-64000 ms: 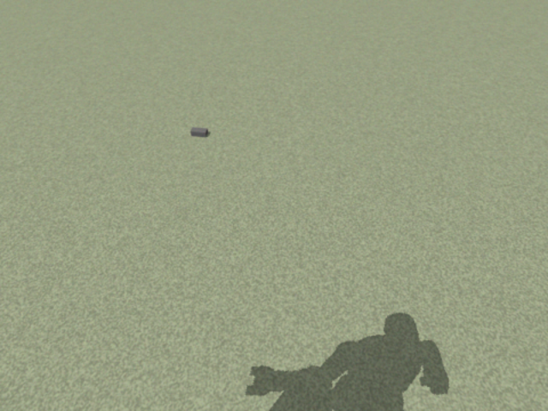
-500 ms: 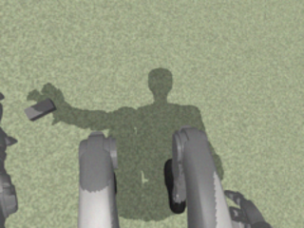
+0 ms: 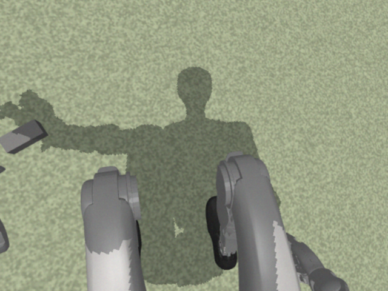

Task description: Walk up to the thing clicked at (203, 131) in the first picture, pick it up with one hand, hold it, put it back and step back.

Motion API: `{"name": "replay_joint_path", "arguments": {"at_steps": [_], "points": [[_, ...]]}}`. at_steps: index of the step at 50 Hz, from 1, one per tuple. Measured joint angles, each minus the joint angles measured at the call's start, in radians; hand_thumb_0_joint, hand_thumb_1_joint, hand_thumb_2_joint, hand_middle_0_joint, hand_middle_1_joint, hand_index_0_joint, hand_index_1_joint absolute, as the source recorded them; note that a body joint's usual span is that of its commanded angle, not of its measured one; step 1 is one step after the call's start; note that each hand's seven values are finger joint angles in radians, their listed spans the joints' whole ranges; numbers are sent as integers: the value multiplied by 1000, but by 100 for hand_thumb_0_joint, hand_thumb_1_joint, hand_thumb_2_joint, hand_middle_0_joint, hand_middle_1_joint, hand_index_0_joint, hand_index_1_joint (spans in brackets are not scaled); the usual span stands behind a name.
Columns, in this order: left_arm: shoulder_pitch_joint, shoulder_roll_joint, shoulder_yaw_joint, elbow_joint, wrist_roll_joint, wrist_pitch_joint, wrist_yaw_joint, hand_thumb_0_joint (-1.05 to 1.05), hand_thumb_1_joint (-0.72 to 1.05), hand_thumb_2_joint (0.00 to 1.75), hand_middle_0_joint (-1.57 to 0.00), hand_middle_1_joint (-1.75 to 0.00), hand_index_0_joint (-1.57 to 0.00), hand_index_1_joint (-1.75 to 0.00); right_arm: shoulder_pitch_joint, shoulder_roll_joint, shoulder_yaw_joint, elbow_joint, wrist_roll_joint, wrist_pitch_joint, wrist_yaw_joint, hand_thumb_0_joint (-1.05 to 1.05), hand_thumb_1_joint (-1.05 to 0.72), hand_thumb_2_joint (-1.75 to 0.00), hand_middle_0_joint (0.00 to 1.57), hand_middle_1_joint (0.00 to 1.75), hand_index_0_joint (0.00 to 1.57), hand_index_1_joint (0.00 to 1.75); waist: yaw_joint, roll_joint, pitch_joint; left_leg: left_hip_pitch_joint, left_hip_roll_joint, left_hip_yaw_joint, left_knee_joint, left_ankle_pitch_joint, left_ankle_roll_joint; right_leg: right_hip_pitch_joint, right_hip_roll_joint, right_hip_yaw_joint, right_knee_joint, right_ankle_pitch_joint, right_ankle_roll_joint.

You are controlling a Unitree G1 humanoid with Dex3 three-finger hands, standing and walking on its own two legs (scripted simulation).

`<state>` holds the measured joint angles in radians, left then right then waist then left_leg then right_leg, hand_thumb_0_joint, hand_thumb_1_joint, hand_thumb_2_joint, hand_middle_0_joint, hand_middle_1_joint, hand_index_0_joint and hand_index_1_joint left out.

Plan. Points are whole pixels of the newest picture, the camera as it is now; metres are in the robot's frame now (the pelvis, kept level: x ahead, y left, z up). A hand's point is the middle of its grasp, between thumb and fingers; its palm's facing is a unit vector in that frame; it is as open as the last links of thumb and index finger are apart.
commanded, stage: rise first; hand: left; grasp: from above
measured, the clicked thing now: (24, 136) +0.42 +0.39 -0.31
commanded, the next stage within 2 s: approach in 2.00 s
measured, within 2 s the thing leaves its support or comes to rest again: neither
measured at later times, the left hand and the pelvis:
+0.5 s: hand out of the picture +0.38 +0.41 -0.19, palm faces -0.32 -0.28 -0.90, open 14.1 cm; pelvis +0.00 +0.00 -0.01, yaw -2 degrees
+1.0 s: hand out of the picture +0.39 +0.41 -0.21, palm faces -0.29 -0.29 -0.91, open 14.0 cm; pelvis +0.00 +0.01 -0.02, yaw -3 degrees
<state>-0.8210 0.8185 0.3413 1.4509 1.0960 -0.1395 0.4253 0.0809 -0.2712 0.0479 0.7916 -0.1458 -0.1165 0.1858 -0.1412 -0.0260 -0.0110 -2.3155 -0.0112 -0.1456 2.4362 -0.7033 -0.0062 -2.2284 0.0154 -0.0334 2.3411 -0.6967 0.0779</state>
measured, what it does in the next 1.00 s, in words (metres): stands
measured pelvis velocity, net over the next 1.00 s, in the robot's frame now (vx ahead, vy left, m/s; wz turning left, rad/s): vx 0.00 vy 0.01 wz -0.05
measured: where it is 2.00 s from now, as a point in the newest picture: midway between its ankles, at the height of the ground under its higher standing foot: (177, 254)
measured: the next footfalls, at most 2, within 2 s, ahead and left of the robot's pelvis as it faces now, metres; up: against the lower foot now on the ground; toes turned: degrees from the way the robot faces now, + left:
none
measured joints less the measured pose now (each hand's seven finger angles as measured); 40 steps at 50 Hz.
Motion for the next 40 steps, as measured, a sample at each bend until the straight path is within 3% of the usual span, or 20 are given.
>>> {"name": "replay_joint_path", "arguments": {"at_steps": [9, 40], "points": [[9, 44, 31, 3, 11, -39, 2, 0, -53, 102, -12, -106, -11, -106, 12, -17, 7, -1, -16, 17, 10, 1, -91, -91, 21, 30, 20, 30, -12, -18, 22, -14, -2, -21, 36, -7, -7, -10, 5, -16, 25, -1, -5], [-38, 111, 32, 105, 21, -30, 53, 0, -55, 103, -15, -96, -11, -100, -9, -27, 59, -18, -40, -1, 43, 0, -91, -90, 20, 30, 20, 30, -50, -36, 49, -35, -3, -44, 70, 1, 1, -14, 12, -36, 36, 12, -3]]}}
